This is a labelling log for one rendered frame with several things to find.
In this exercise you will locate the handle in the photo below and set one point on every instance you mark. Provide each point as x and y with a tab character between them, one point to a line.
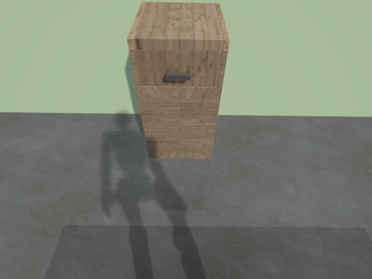
178	76

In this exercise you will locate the drawer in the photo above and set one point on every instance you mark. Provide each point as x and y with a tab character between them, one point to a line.
153	64

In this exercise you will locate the cabinet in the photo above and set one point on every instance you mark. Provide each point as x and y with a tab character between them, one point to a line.
179	122

